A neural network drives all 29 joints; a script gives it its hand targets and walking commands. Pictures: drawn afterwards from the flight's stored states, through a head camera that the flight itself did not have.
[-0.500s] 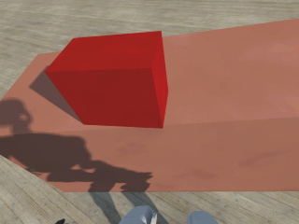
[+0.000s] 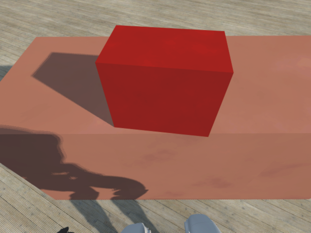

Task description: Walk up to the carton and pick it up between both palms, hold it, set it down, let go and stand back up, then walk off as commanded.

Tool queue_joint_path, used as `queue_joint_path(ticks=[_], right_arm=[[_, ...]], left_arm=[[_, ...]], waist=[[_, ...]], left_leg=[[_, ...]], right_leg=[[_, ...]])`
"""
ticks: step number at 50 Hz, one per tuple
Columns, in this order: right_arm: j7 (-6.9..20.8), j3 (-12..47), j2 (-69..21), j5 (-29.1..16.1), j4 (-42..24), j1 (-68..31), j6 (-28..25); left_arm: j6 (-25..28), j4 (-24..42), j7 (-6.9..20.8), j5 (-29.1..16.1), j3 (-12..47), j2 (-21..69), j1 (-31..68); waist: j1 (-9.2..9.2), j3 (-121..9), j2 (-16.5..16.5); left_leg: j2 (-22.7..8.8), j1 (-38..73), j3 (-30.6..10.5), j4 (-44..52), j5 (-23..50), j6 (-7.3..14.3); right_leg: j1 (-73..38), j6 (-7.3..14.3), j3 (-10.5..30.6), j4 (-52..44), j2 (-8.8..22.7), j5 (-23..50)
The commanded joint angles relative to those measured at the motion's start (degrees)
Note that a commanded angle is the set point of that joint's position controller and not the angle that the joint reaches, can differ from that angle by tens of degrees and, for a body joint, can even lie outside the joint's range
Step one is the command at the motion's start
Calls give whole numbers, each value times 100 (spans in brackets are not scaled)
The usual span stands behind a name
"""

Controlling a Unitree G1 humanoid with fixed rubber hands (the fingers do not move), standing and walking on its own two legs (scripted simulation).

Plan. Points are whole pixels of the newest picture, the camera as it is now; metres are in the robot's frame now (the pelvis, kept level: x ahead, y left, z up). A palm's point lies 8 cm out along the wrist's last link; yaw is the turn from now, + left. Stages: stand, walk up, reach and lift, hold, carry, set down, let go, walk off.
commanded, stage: walk up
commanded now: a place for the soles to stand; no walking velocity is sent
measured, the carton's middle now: (164, 83) +0.48 -0.05 +0.11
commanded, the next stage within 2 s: none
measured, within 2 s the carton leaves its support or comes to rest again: neither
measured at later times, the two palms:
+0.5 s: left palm out of the picture +0.11 +0.23 -0.10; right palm (292, 223) +0.12 -0.36 -0.11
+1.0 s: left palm out of the picture +0.12 +0.25 -0.09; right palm (283, 215) +0.14 -0.34 -0.10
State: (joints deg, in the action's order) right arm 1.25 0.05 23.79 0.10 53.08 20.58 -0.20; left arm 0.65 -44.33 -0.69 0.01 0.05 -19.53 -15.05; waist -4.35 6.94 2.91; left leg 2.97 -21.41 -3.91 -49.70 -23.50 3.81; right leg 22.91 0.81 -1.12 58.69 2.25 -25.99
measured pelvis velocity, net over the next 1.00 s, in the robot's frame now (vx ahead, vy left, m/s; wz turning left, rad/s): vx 0.04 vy -0.04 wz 0.00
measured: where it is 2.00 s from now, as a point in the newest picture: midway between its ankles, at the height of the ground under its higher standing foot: outside the picture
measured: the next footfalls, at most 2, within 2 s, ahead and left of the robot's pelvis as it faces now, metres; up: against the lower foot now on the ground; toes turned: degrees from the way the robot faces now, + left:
right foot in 0.36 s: +0.12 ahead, -0.18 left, +0.00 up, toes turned -3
left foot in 1.66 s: +0.17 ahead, +0.08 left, +0.00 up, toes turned -4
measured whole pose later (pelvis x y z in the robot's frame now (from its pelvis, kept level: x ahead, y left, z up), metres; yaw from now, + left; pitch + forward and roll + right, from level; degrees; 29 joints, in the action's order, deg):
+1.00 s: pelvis +0.04 -0.04 +0.00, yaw +0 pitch -2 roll +0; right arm -0.8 0.0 22.2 0.1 53.7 7.4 -2.3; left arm 1.6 -44.5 -0.3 0.0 0.0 -19.8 -15.0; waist 0.1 6.2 0.9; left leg 1.6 -19.5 -3.9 -45.3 -23.6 -0.4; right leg 20.7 0.7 -1.2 45.5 1.5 -22.6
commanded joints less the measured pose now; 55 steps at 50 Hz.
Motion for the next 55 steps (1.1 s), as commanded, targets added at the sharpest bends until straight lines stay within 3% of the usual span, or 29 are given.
queue_joint_path(ticks=[1, 4, 7, 10, 13, 15, 17, 18, 19, 20, 21, 22, 26, 28, 30, 31, 32, 33, 34, 35, 36, 38, 40, 41, 43, 46, 49, 52, 55], right_arm=[[-273, -649, 1592, 174, -200, 185, -430], [-319, -638, 1514, 154, -213, 179, -481], [-354, -626, 1449, 133, -233, 218, -510], [-386, -622, 1440, 123, -251, 243, -518], [-400, -619, 1443, 128, -288, 150, -512], [-394, -604, 1435, 122, -345, -76, -486], [-388, -534, 1358, 62, -419, -659, -440], [-365, -482, 1259, 26, -495, -931, -407], [-362, -385, 972, -75, -555, -1013, -415], [-351, -318, 756, -107, -496, -832, -375], [-382, -385, 938, -46, -342, -652, -259], [-391, -426, 1113, -22, -299, -700, -226], [-259, -446, 1079, -39, -155, -821, -227], [-239, -442, 1064, -38, -101, -852, -232], [-240, -408, 979, -33, 4, -807, -278], [-248, -420, 988, -8, 39, -839, -311], [-263, -450, 1090, 36, 15, -915, -343], [-269, -477, 1235, 73, -44, -1025, -360], [-270, -434, 1327, 74, -109, -1301, -374], [-246, -412, 1352, 66, -122, -1555, -363], [-232, -386, 1269, 46, -124, -1727, -333], [-213, -355, 1041, -4, -143, -1830, -253], [-209, -352, 967, 19, -66, -1524, -224], [-205, -353, 967, 38, -22, -1411, -245], [-195, -370, 1035, 57, 23, -1288, -323], [-191, -366, 1218, 52, -28, -1538, -388], [-202, -318, 1140, 33, -87, -1828, -354], [-200, -320, 1040, 23, -53, -1711, -312], [-192, -329, 1044, 32, -16, -1605, -307]], left_arm=[[-23, 18, -12, 20, -578, -1632, 209], [-44, 5, -37, 3, -534, -1580, 202], [-39, 31, -75, -9, -496, -1528, 307], [-5, 65, -112, -10, -481, -1491, 395], [57, 102, -140, 0, -488, -1474, 413], [121, 99, -143, 13, -498, -1447, 334], [199, -61, -149, 15, -483, -1327, 38], [282, -190, -150, 24, -512, -1357, -308], [354, -340, -166, 88, -614, -1675, -674], [409, -267, -160, 62, -637, -1851, -569], [399, -209, -125, -13, -643, -1903, -319], [395, -173, -122, 31, -651, -1925, -222], [372, -150, -130, 117, -596, -1754, -97], [365, -120, -115, 129, -585, -1734, -37], [327, -68, -95, 105, -542, -1686, 248], [309, -41, -87, 75, -505, -1609, 358], [301, -28, -82, 26, -463, -1499, 348], [293, -43, -85, -14, -426, -1404, 298], [268, -77, -78, -11, -388, -1312, 337], [246, -161, -86, 11, -406, -1342, 314], [260, -217, -85, 40, -420, -1377, 271], [339, -276, -68, 96, -479, -1593, 200], [364, -209, -58, 113, -540, -1808, 253], [357, -164, -52, 122, -532, -1796, 357], [328, -117, -38, 92, -459, -1604, 551], [280, -154, -28, 23, -387, -1381, 534], [292, -202, -26, 42, -391, -1425, 359], [322, -184, -27, 57, -423, -1568, 426], [316, -153, -29, 56, -415, -1552, 541]], waist=[[180, -188, 17], [196, -342, 85], [180, -505, 171], [179, -612, 274], [200, -699, 407], [272, -771, 494], [581, -848, 331], [787, -1101, 117], [884, -1514, -534], [755, -1441, -1079], [599, -1261, -955], [568, -1047, -798], [481, -705, -1155], [429, -844, -1142], [264, -960, -1074], [240, -1065, -946], [276, -1258, -709], [339, -1416, -445], [465, -1470, -238], [556, -1410, -161], [606, -1361, -219], [548, -1241, -626], [438, -1130, -745], [374, -1075, -739], [279, -1176, -613], [465, -1396, -196], [579, -1469, -227], [466, -1445, -429], [408, -1412, -468]], left_leg=[[-1580, 1448, -3181, 3171, -840, 34], [-1591, 1710, -3039, 2989, 345, -76], [-1606, 2052, -2893, 2658, 1716, 13], [-1658, 2220, -2762, 2271, 2979, 258], [-1765, 2161, -2701, 2002, 3616, 616], [-1777, 1881, -2549, 1807, 3789, 852], [-1580, 1135, -1997, 1316, 3963, 832], [-1277, 429, -1484, 892, 3706, 550], [-766, -255, -751, -5, 3340, 94], [-137, -860, -95, -871, 1151, -243], [-15, -912, 61, -916, -1163, -245], [-73, -1036, -14, -917, -1527, -204], [-279, -766, 66, -213, -1218, -103], [-319, -441, 132, 328, -793, -107], [-390, 309, 228, 1335, 222, -112], [-451, 789, 53, 1600, 999, -103], [-668, 1266, -430, 1632, 1861, -18], [-980, 1421, -1118, 1834, 2106, 185], [-1294, 1111, -1645, 1990, 1670, 407], [-1364, 795, -1515, 1847, 1495, 509], [-1190, 539, -1226, 1677, 1466, 381], [-599, 137, -432, 1087, 1195, 31], [-420, 10, -121, 806, 458, -85], [-450, 165, -107, 1019, 394, -75], [-611, 801, -487, 1565, 1053, 37], [-1137, 744, -1280, 2004, 1641, 321], [-974, 430, -976, 1701, 1767, 206], [-686, 548, -586, 1389, 1720, 45], [-698, 714, -636, 1457, 1644, 82]], right_leg=[[1721, 39, 1006, 236, -104, 354], [1640, 29, 1031, 110, -109, 355], [1628, 30, 958, -65, -62, 184], [1589, 35, 836, -253, 10, -132], [1398, 46, 648, -541, 115, -375], [1022, 65, 407, -883, 188, -477], [-17, 163, 236, -1969, 165, 269], [-1128, 294, 413, -2649, 279, 1938], [-2136, 590, 1396, -2837, 836, 3124], [-2404, 993, 2605, -3228, 1608, 4017], [-2169, 1356, 3025, -3237, 1933, 3682], [-2001, 1459, 3162, -3236, 1959, 3194], [-1483, 1097, 2577, -3297, 1569, 2480], [-1455, 953, 2360, -3183, 1443, 2677], [-1102, 776, 1786, -2858, 1195, 3033], [-810, 662, 1479, -2598, 1029, 3285], [-479, 491, 1172, -2245, 809, 3402], [-275, 267, 899, -1896, 511, 3018], [-353, 113, 688, -1867, 218, 2081], [-642, 104, 581, -2023, 160, 1413], [-905, 176, 704, -2359, 260, 1447], [-1153, 451, 1480, -3037, 782, 1536], [-1032, 854, 2099, -3209, 1228, 1368], [-862, 877, 2047, -3157, 1248, 1354], [-453, 580, 1496, -2842, 916, 1650], [-747, 186, 631, -2211, 244, 1699], [-1220, 306, 762, -2443, 357, 1962], [-1083, 499, 1104, -2657, 635, 2153], [-846, 478, 1082, -2633, 619, 2042]])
